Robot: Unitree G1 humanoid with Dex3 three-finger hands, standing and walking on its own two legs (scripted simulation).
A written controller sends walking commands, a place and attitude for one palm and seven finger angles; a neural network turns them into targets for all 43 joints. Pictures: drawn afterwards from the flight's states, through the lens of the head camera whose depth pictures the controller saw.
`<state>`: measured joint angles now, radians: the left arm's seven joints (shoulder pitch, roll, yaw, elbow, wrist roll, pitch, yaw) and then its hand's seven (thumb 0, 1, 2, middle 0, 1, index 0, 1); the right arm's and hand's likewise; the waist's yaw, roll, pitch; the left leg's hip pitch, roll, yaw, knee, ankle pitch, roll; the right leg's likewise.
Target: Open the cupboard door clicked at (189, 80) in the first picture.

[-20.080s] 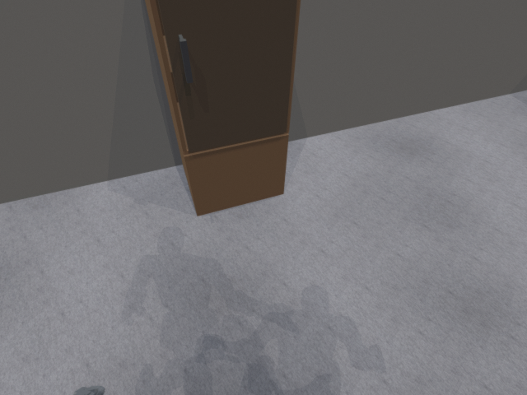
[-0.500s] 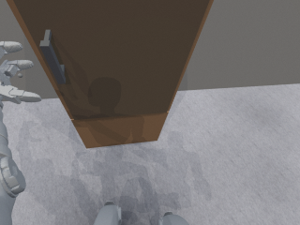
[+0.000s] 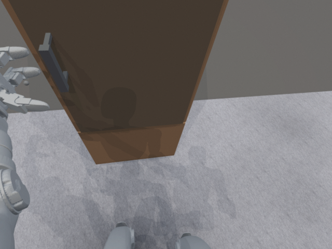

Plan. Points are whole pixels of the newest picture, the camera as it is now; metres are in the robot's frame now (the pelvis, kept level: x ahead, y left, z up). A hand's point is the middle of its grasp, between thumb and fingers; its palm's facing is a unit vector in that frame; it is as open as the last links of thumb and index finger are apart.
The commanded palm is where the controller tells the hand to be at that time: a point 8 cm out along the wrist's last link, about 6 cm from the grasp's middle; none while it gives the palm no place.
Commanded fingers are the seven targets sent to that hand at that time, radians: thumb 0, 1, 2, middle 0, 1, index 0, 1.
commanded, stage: slide the fingers in behind the handle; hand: left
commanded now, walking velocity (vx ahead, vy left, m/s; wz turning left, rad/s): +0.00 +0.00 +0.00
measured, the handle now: (56, 64) +0.53 +0.25 +0.10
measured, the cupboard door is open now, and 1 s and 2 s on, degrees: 0 0 0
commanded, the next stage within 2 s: close the thumb around the handle in 1.56 s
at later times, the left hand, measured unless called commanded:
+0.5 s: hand (46, 79) +0.47 +0.26 +0.10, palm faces +0.12 -0.99 +0.01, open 14.0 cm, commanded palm +0.44 +0.30 +0.10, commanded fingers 0.00 -0.50 0.30 -0.30 -1.20 -0.30 -1.20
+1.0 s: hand (61, 80) +0.48 +0.23 +0.10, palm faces +0.12 -0.99 +0.01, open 14.0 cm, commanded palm +0.45 +0.27 +0.10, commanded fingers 0.00 -0.50 0.30 -0.30 -1.20 -0.30 -1.20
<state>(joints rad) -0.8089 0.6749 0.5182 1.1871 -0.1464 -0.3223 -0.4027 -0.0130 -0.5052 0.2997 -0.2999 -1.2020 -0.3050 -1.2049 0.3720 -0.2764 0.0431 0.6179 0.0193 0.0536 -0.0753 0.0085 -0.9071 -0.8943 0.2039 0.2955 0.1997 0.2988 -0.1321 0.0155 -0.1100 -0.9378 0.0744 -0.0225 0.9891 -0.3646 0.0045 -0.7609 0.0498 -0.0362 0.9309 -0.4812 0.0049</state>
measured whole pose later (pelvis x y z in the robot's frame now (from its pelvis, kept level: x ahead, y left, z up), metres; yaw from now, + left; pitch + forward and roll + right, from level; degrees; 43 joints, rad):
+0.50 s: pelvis +0.01 -0.01 +0.00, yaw +0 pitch +18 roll -3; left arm -0.76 0.58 0.49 1.10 -0.15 -0.33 -0.33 -0.01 -0.50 0.30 -0.30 -1.20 -0.30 -1.20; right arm 0.39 -0.26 0.03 0.63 0.02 0.06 -0.06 0.01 -0.91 -0.89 0.20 0.30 0.20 0.30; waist -0.13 0.02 -0.12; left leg -0.91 0.08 -0.01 0.98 -0.38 0.00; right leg -0.74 0.05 -0.02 0.93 -0.49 0.00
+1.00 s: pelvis +0.01 -0.01 +0.00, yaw +0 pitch +17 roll -3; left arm -0.78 0.49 0.42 1.09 -0.13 -0.34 -0.23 -0.01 -0.51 0.30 -0.30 -1.20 -0.30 -1.20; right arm 0.37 -0.25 0.02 0.64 0.01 0.06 -0.05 0.01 -0.91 -0.89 0.20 0.30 0.20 0.30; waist -0.13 0.02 -0.12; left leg -0.90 0.07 -0.02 0.97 -0.37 0.00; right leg -0.73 0.04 -0.03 0.93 -0.50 0.00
